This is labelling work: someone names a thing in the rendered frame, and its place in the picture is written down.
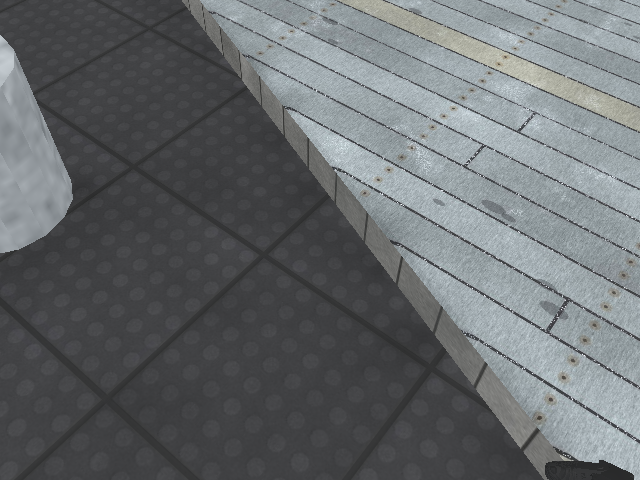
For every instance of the right robot hand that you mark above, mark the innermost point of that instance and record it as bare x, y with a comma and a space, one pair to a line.
580, 470

